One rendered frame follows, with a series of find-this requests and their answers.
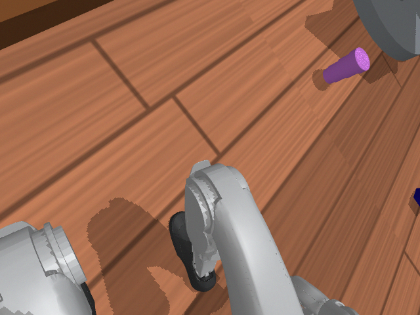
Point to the left robot foot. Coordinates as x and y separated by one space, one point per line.
89 297

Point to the right robot hand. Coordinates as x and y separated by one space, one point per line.
309 296

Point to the right robot arm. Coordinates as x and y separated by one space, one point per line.
335 307

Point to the right robot foot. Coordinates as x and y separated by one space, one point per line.
183 248

